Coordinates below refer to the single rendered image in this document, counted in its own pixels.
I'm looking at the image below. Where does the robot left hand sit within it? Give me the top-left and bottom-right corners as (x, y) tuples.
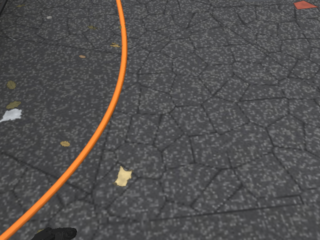
(31, 227), (77, 240)

